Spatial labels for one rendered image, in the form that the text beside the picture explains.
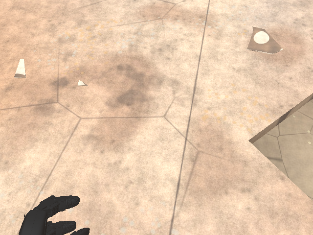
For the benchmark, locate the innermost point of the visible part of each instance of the robot left hand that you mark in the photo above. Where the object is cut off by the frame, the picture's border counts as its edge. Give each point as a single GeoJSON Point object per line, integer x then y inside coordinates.
{"type": "Point", "coordinates": [36, 222]}

